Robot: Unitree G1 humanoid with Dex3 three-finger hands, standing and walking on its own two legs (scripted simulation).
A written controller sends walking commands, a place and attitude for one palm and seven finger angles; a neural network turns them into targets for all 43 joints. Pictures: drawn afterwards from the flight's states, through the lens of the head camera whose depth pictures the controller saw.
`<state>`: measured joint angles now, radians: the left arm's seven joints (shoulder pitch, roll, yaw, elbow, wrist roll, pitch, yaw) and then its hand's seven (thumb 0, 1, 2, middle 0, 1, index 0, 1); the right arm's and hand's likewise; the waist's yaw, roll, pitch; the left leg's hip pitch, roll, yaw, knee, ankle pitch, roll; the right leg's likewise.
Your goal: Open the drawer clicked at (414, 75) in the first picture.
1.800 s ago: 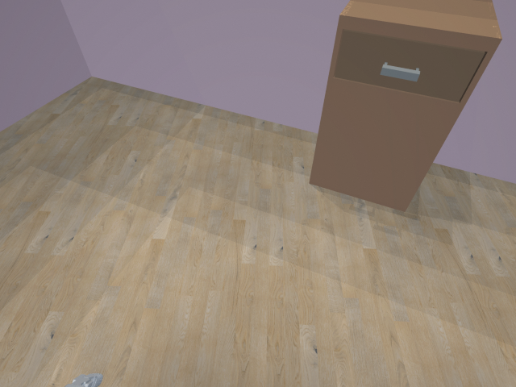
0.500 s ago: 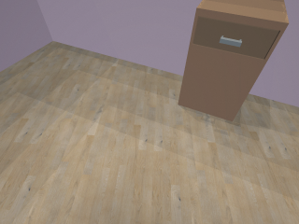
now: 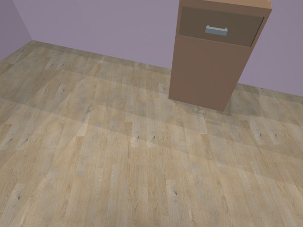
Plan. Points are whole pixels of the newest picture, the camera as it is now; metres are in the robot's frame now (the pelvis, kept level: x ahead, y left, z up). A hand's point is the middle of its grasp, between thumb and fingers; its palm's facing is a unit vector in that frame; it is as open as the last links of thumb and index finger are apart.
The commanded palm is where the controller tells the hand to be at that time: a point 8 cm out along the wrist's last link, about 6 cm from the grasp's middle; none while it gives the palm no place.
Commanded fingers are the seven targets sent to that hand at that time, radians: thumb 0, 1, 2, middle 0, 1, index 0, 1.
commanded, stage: walk to a spot facing it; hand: left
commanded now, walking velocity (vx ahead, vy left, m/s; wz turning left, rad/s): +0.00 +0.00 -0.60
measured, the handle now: (216, 29) +1.22 -0.31 -0.04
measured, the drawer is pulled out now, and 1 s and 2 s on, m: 0.00 0.00 0.00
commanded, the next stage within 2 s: turn to face it in 1.64 s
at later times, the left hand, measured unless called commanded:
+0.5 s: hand out of the picture +0.05 +0.20 -0.16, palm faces -0.14 -0.96 -0.22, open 7.4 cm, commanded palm none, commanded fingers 0.00 0.90 0.90 -0.20 -0.30 -0.20 -0.30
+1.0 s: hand (160, 171) +0.34 +0.00 -0.17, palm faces -0.62 -0.76 -0.18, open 7.4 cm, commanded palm none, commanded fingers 0.00 0.90 0.90 -0.20 -0.30 -0.20 -0.30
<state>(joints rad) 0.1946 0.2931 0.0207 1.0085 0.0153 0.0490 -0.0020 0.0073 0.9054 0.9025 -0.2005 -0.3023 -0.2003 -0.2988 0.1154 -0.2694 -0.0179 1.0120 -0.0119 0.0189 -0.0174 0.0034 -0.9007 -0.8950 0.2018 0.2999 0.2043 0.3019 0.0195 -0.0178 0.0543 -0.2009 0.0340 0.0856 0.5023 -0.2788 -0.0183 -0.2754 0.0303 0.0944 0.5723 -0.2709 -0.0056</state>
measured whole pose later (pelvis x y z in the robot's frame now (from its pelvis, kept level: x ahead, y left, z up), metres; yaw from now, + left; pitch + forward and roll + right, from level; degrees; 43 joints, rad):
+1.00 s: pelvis +0.10 -0.07 -0.02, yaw -34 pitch +0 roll -1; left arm 0.05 0.25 0.06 0.89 0.03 0.00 -0.07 0.01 0.91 0.90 -0.20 -0.30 -0.20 -0.30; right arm 0.51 -0.17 -0.02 1.08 -0.02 -0.04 -0.01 0.00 -0.90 -0.90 0.20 0.30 0.20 0.30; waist -0.06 -0.02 0.11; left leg 0.04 0.18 0.29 0.61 -0.52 -0.08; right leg -0.47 -0.03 -0.15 0.61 -0.18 -0.07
